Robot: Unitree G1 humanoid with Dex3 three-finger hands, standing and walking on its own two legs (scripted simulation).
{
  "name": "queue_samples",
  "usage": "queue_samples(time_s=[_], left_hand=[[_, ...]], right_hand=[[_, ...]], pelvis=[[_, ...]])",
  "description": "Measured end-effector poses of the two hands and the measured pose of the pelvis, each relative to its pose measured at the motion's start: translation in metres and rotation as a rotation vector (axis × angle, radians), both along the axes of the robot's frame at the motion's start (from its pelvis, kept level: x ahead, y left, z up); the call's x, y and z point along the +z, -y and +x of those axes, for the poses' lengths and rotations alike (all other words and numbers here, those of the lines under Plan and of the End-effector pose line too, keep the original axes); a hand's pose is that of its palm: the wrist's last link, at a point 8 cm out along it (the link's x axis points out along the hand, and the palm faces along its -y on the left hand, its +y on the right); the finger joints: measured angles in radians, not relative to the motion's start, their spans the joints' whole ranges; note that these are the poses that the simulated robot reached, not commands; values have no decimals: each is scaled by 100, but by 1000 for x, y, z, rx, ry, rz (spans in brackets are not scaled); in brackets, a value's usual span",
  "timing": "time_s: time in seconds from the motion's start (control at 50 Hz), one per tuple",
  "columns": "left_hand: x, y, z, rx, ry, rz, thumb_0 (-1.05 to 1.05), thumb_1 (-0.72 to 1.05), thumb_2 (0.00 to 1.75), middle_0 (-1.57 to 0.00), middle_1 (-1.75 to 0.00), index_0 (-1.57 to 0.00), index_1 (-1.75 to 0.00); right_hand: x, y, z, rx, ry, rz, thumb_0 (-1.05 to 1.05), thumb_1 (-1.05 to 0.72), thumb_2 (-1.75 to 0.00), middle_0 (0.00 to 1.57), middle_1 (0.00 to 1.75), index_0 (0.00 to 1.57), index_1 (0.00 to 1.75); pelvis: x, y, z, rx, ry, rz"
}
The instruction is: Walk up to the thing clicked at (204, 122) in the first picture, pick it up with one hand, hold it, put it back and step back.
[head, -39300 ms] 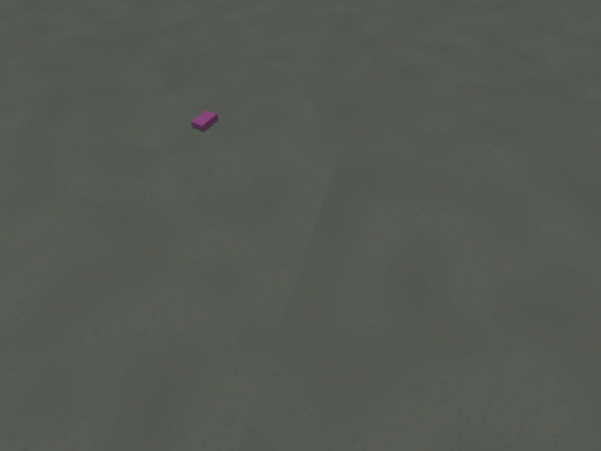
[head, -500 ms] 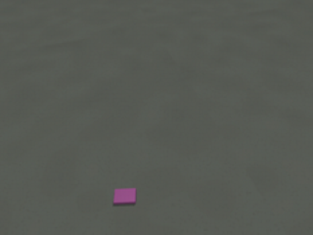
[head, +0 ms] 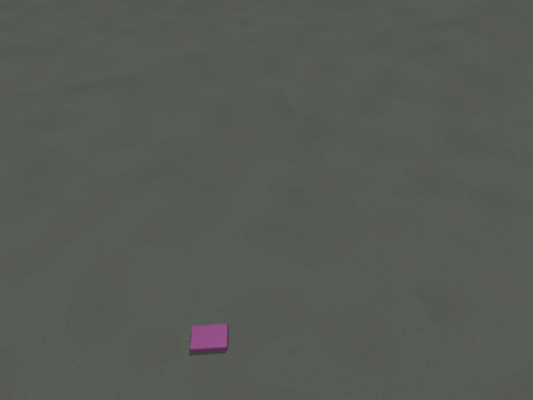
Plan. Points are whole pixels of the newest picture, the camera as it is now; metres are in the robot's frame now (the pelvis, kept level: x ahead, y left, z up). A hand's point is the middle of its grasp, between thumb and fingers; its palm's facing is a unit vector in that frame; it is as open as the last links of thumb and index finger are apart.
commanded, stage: stand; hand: left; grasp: from above
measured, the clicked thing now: (209, 337) +0.47 +0.25 -0.76
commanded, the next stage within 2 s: step back in 1.40 s
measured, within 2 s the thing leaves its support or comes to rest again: neither
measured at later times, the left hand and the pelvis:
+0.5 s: hand out of the picture +0.07 +0.25 -0.16, palm faces -0.01 -0.94 -0.34, open 7.4 cm; pelvis +0.00 +0.00 +0.00, yaw -1 degrees
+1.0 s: hand out of the picture +0.08 +0.24 -0.15, palm faces -0.01 -0.94 -0.34, open 7.4 cm; pelvis +0.01 +0.00 +0.00, yaw -1 degrees
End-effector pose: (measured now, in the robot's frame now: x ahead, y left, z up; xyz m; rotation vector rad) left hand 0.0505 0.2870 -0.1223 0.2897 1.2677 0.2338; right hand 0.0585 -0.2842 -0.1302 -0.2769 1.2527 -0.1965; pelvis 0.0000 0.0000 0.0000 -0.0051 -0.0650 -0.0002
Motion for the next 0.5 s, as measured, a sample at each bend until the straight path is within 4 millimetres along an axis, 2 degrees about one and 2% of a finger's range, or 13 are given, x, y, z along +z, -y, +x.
queue_samples(time_s=[0.22,0.5], left_hand=[[1,0,9,-11,7,-7,1,91,90,-21,-30,-20,-30],[3,-3,9,-14,-14,0,1,91,90,-21,-30,-20,-30]], right_hand=[[2,3,-5,-3,-10,-6,0,-91,-90,20,29,20,30],[0,4,-1,-1,-20,2,0,-91,-90,20,29,20,30]], pelvis=[[1,1,0,-6,-5,1],[1,2,3,-10,-18,3]])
